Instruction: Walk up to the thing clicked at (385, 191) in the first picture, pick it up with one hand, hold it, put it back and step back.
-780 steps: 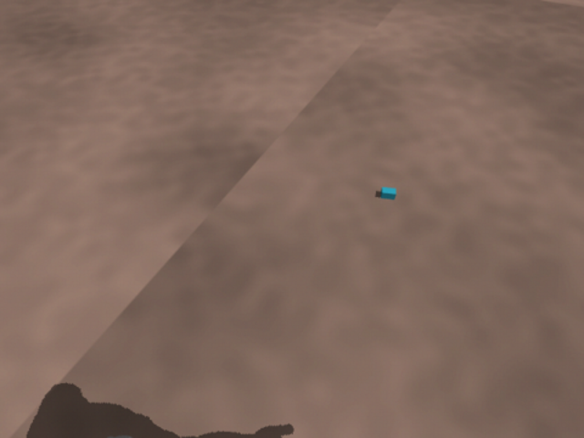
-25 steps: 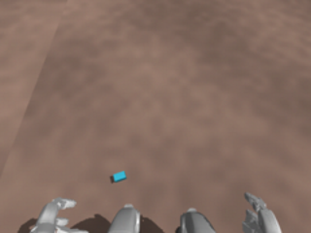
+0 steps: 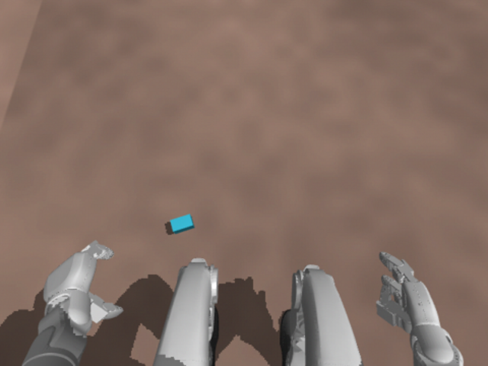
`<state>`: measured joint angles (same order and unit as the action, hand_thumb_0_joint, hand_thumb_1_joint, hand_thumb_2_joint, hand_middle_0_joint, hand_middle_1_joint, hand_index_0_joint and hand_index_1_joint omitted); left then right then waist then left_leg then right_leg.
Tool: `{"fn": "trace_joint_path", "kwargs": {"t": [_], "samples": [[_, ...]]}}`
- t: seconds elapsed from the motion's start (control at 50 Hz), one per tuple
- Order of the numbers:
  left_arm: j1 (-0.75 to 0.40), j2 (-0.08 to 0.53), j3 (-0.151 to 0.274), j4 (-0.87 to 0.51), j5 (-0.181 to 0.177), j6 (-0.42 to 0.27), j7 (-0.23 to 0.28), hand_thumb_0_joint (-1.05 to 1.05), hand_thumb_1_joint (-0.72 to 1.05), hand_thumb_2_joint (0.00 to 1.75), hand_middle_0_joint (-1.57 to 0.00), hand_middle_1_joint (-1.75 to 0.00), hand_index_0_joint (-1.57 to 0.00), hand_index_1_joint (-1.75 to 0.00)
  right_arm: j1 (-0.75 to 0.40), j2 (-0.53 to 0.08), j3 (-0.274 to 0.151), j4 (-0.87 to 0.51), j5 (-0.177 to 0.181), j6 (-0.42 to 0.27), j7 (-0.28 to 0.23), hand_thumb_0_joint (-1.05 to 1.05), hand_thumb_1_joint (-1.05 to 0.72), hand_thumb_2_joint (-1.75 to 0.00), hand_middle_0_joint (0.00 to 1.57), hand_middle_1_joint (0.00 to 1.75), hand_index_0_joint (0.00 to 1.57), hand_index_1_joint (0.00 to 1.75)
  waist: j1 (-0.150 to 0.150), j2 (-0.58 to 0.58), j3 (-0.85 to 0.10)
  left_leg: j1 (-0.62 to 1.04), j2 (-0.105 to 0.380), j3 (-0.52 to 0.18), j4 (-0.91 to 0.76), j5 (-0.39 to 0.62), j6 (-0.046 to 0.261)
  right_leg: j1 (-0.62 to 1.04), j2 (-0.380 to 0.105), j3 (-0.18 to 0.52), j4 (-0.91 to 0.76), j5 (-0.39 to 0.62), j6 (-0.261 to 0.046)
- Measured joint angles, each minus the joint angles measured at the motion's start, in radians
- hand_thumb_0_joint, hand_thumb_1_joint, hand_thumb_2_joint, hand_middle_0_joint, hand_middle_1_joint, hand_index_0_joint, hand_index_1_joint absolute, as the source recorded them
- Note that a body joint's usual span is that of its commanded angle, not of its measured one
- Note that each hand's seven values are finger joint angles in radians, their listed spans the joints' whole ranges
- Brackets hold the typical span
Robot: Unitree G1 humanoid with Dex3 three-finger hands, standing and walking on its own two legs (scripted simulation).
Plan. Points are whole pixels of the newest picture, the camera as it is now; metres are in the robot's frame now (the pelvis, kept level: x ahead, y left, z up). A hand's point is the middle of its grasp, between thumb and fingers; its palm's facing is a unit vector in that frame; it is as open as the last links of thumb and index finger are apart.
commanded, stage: rise first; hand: left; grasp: from above
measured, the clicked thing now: (182, 224) +0.43 +0.23 -0.53
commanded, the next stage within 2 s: none
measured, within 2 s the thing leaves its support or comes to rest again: neither
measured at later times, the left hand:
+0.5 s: hand (130, 247) +0.32 +0.30 -0.30, palm faces -0.39 -0.16 -0.91, open 11.5 cm
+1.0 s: hand (148, 234) +0.36 +0.28 -0.37, palm faces -0.38 -0.20 -0.90, open 12.4 cm
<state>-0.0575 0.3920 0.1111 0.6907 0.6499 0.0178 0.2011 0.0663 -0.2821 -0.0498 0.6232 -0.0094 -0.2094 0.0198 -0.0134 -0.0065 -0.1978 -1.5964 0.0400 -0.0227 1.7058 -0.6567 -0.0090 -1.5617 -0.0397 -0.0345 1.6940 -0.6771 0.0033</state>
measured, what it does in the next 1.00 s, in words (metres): lowers itself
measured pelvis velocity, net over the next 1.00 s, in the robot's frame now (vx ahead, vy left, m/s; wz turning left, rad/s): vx -0.04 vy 0.00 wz -0.08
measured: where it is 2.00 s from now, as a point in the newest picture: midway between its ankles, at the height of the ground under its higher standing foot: (248, 360)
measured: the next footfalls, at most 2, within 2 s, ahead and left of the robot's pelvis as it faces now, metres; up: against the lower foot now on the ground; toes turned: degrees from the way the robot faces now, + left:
none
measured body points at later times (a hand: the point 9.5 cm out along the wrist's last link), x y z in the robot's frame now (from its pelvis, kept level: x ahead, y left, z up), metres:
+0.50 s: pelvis -0.05 +0.00 -0.14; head +0.16 +0.02 +0.26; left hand +0.33 +0.30 -0.25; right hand +0.05 -0.27 -0.28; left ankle +0.05 +0.12 -0.51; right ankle +0.04 -0.13 -0.51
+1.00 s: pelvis -0.04 +0.00 -0.19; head +0.18 +0.03 +0.20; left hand +0.38 +0.29 -0.31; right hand +0.02 -0.27 -0.32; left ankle +0.05 +0.12 -0.51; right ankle +0.04 -0.13 -0.51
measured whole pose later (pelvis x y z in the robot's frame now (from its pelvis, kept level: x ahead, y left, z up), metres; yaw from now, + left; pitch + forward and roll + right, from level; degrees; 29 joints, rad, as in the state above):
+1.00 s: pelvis -0.04 +0.00 -0.19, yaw -4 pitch +34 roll -5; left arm -0.79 0.54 0.20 1.43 1.00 0.04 0.54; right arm 0.11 -0.25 -0.01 0.85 -0.14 -0.17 0.14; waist -0.15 0.01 -0.10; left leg -2.24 0.06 -0.08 2.31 -0.67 0.00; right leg -2.19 -0.01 -0.05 2.26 -0.67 0.01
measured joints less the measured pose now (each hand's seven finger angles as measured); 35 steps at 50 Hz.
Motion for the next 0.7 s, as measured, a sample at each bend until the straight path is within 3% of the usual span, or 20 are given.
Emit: {"fn": "trace_joint_path", "kwargs": {"t": [0.18, 0.42, 0.56, 0.7], "samples": [[-0.255, 0.016, -0.008, 0.159, 0.167, 0.003, 0.149, -0.01, -0.13, 0.66, -0.46, -0.69, -0.46, -0.7, -0.027, -0.012, -0.009, 0.089, -0.029, 0.058, 0.025, 0.01, -0.9, -0.9, 0.2, 0.29, 0.2, 0.3, 0.003, 0.012, 0.022, -0.279, 0.012, -0.017, 0.238, -0.012, -0.003, -0.281, 0.013, -0.001, 0.235, -0.008, -0.008], [-0.48, 0.097, -0.005, 0.422, 0.314, -0.013, 0.233, 0.0, -0.11, 0.66, -0.47, -0.67, -0.47, -0.67, 0.028, 0.035, 0.005, 0.166, -0.066, 0.085, 0.034, 0.01, -0.89, -0.9, 0.2, 0.29, 0.2, 0.3, -0.049, 0.014, 0.048, -0.456, 0.018, -0.04, 0.406, 0.006, 0.004, -0.45, 0.023, -0.012, 0.387, 0.02, -0.007], [-0.557, 0.118, 0.012, 0.543, 0.362, -0.018, 0.281, 0.0, -0.14, 0.69, -0.44, -0.68, -0.44, -0.69, 0.055, 0.033, 0.02, 0.194, -0.083, 0.077, 0.043, 0.01, -0.89, -0.9, 0.2, 0.29, 0.2, 0.3, -0.084, 0.007, 0.051, -0.517, 0.015, -0.047, 0.468, 0.001, 0.011, -0.502, 0.022, -0.015, 0.44, 0.017, 0.001], [-0.638, 0.123, 0.043, 0.644, 0.356, 0.012, 0.33, 0.0, -0.2, 0.74, -0.4, -0.71, -0.4, -0.72, 0.051, 0.028, 0.029, 0.21, -0.102, 0.063, 0.063, 0.0, -0.89, -0.9, 0.2, 0.29, 0.2, 0.3, -0.112, 0.002, 0.06, -0.57, 0.013, -0.05, 0.516, 0.0, 0.016, -0.549, 0.021, -0.015, 0.484, 0.015, 0.005]]}}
